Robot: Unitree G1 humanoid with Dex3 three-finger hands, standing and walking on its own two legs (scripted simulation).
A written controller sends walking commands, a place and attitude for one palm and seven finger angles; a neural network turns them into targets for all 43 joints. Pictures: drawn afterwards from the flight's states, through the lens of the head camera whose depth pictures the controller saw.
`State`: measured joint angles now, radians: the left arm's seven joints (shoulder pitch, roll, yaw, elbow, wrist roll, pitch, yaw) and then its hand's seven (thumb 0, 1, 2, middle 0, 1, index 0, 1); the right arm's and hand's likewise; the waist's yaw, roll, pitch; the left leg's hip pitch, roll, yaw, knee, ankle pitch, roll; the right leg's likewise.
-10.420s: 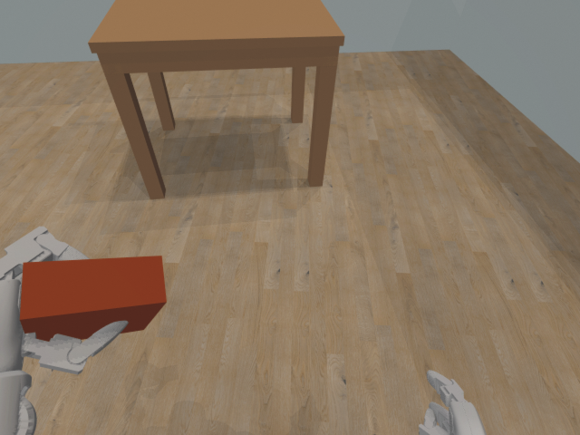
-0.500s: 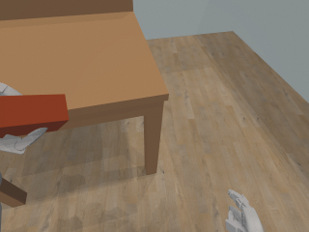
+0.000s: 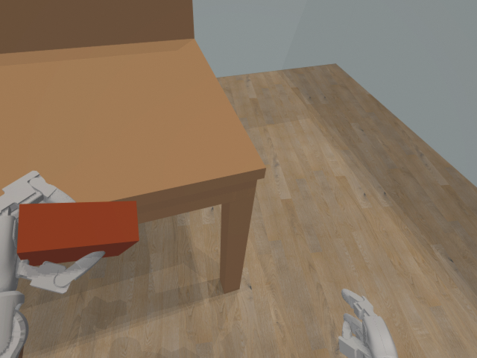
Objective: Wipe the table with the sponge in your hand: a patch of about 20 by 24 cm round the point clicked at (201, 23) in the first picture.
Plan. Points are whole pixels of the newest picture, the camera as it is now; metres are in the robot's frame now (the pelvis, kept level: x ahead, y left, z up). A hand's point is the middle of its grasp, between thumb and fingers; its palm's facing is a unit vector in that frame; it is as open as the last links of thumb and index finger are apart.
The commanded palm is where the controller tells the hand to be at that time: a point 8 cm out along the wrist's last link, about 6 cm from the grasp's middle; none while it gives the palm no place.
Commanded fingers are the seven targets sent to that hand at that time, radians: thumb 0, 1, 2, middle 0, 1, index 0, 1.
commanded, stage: shuffle to correct the standing spot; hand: left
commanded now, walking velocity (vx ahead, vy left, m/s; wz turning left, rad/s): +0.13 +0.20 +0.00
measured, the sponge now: (95, 233) +0.23 +0.21 +0.14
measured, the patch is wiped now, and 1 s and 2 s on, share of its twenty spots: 0.00 0.00 0.00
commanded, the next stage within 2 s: come to a stop and stand still in 1.94 s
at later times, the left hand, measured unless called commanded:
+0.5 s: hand (46, 193) +0.27 +0.28 +0.17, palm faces +0.35 -0.85 -0.40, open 9.1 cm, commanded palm +0.21 +0.32 +0.18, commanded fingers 0.00 0.10 1.30 -1.20 -1.60 -1.20 -1.60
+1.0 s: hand (13, 166) +0.30 +0.33 +0.19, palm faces +0.33 -0.84 -0.43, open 9.1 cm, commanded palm +0.25 +0.38 +0.18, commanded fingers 0.00 0.10 1.30 -1.20 -1.60 -1.20 -1.60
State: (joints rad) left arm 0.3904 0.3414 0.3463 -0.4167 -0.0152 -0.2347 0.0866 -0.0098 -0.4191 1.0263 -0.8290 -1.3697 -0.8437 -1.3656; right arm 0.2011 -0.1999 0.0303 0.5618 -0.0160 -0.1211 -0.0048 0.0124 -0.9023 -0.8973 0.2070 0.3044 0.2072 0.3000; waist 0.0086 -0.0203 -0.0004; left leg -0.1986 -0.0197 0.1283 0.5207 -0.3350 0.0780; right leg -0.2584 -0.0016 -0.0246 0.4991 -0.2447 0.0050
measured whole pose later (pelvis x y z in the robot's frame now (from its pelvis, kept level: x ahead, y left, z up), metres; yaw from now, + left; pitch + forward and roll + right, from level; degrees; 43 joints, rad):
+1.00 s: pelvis +0.07 +0.12 -0.01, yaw -5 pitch -2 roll +3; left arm 0.45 0.37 0.37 -0.53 -0.02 -0.21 0.12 -0.01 -0.41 1.03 -0.82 -1.38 -0.84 -1.38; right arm 0.23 -0.26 -0.03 0.57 0.00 -0.10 -0.04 0.01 -0.91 -0.90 0.20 0.30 0.20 0.30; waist 0.01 -0.04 0.04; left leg -0.30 0.08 0.08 0.58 -0.28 0.00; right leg -0.33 -0.14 -0.09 0.67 -0.31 0.02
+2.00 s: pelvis +0.09 +0.28 -0.01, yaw -2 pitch -1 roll +1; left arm 0.45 0.37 0.38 -0.49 -0.01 -0.20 0.12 -0.01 -0.41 1.03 -0.82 -1.38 -0.83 -1.38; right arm 0.21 -0.18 0.01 0.62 0.01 -0.12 -0.01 0.01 -0.90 -0.90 0.20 0.30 0.20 0.30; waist -0.01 0.01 0.03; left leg -0.35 0.01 0.04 0.65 -0.29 0.00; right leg -0.30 0.00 -0.09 0.65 -0.35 -0.04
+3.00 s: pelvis +0.11 +0.33 +0.00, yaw -3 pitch +0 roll -1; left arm 0.43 0.44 0.39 -0.49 -0.03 -0.20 0.13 -0.01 -0.41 1.04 -0.81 -1.39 -0.83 -1.39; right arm 0.23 -0.23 0.03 0.63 0.00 -0.14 -0.01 0.01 -0.90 -0.90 0.20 0.30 0.20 0.30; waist 0.02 -0.06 0.05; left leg -0.30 0.00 0.04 0.52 -0.22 0.03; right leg -0.22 -0.03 -0.06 0.48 -0.27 0.01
